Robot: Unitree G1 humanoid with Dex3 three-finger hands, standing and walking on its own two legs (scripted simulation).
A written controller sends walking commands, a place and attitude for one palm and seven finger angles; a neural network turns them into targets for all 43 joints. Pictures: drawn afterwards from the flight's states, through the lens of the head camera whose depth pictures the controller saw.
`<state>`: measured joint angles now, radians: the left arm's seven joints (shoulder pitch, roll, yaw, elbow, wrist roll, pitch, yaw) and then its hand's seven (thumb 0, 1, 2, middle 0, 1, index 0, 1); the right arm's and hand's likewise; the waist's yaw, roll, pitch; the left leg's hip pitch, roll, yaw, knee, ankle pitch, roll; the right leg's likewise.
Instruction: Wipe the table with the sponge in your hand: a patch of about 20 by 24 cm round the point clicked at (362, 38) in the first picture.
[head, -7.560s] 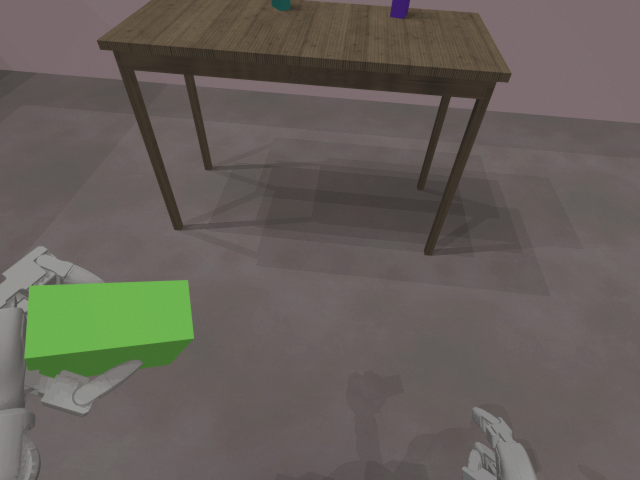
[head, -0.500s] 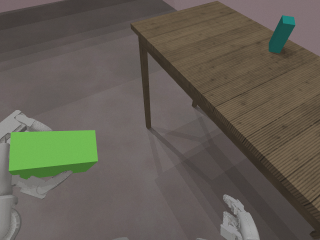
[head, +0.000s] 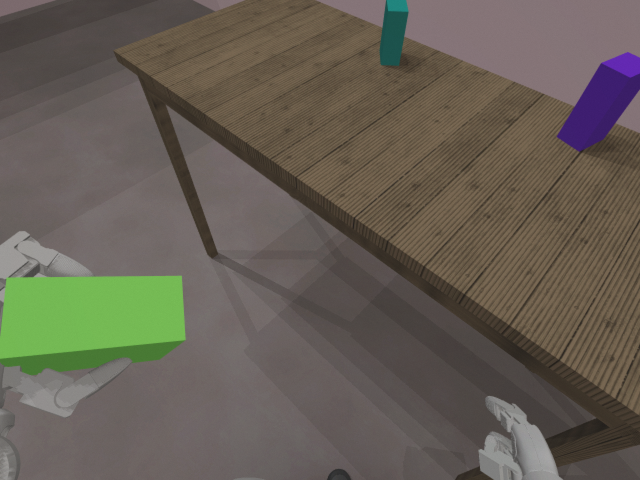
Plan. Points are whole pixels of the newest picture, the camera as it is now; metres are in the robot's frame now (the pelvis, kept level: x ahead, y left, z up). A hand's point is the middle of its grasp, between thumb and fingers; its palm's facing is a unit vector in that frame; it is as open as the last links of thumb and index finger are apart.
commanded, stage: turn to face it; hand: left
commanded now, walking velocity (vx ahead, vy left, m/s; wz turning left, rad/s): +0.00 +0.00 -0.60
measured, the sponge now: (123, 324) +0.22 +0.21 +0.14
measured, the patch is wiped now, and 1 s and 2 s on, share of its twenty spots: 0.00 0.00 0.00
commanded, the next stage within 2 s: take the last steps up to it in 1.64 s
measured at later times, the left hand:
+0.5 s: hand (259, 343) +0.21 +0.08 +0.16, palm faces -0.01 -0.85 -0.53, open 10.3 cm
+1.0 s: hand (294, 447) +0.14 +0.04 +0.16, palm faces -0.12 -0.89 -0.44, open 10.3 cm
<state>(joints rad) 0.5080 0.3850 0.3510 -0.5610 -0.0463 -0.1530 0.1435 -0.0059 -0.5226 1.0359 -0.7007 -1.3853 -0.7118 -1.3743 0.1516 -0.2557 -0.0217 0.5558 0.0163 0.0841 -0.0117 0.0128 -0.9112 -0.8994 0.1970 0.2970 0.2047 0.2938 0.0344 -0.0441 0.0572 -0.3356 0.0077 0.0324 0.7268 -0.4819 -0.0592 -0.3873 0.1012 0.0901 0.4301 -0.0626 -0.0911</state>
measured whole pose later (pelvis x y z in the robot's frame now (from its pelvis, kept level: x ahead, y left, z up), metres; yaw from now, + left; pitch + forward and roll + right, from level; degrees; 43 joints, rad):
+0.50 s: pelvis -0.09 -0.05 -0.01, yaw -19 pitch -1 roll +1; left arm 0.44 0.43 0.38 -0.59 -0.04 -0.17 0.13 -0.01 -0.52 1.03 -0.70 -1.39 -0.71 -1.38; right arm 0.13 -0.22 0.00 0.56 0.03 0.02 0.00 0.01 -0.91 -0.90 0.20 0.30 0.20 0.30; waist -0.02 0.02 0.21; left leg -0.44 0.12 0.05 1.11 -0.52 -0.09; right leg -0.38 0.03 -0.05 0.62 -0.23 -0.07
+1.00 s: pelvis -0.17 -0.05 -0.01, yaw -37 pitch -2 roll +0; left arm 0.47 0.35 0.35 -0.53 -0.01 -0.15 0.13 -0.01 -0.52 1.03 -0.70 -1.39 -0.71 -1.38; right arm 0.20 -0.16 0.02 0.53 0.03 0.00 0.00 0.01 -0.91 -0.90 0.20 0.30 0.20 0.29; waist 0.09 0.01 0.08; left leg -0.23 0.16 0.16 0.59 -0.31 -0.07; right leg -0.49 0.00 -0.05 0.96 -0.43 0.06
